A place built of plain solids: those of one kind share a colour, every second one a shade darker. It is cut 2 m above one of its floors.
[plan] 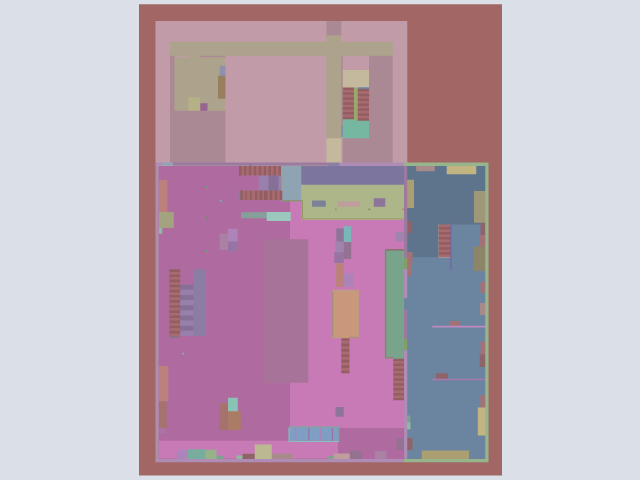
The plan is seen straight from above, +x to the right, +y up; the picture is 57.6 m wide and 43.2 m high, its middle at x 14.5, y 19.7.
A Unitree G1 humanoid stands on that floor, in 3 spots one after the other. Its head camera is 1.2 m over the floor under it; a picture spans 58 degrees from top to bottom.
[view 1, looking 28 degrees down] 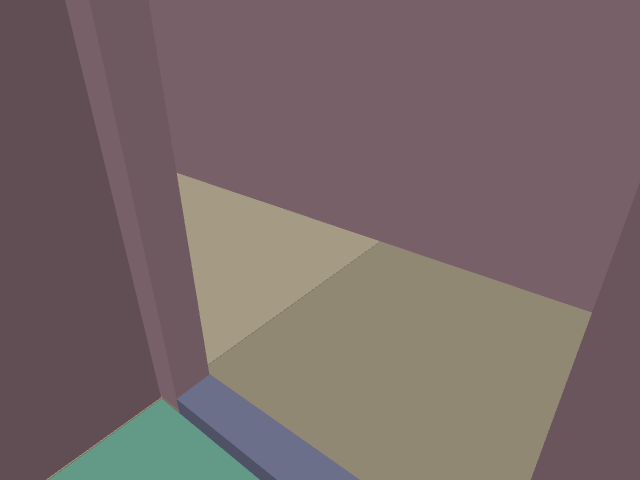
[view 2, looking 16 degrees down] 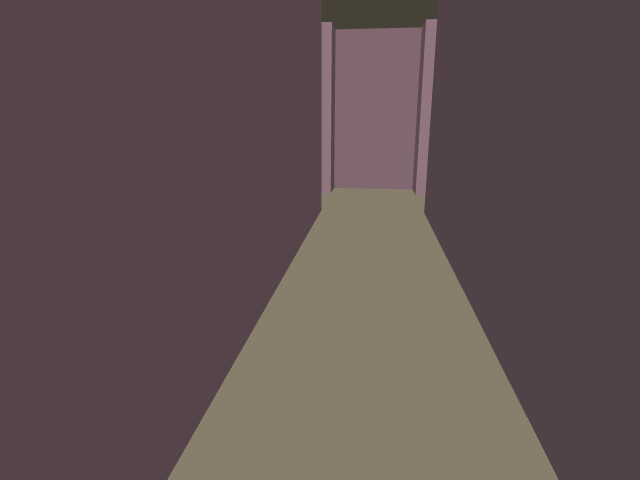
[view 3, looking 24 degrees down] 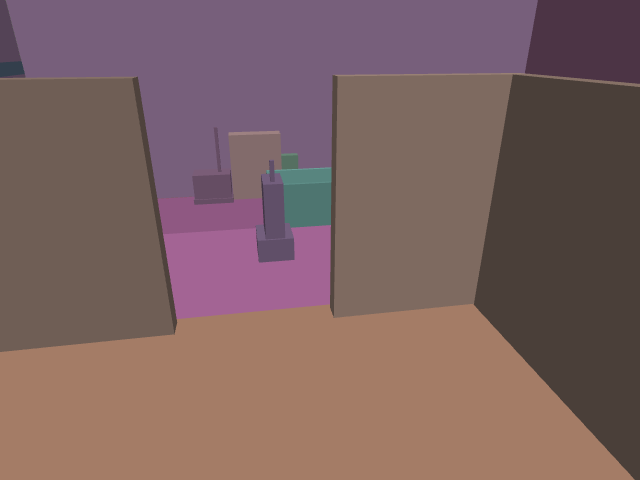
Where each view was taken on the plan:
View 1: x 17.05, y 29.96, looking -142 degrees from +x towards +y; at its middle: floor_house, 2.56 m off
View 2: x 15.74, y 30.71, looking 97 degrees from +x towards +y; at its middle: floor_house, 4.35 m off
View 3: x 16.78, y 12.71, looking -100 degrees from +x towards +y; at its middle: floor_bay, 9.96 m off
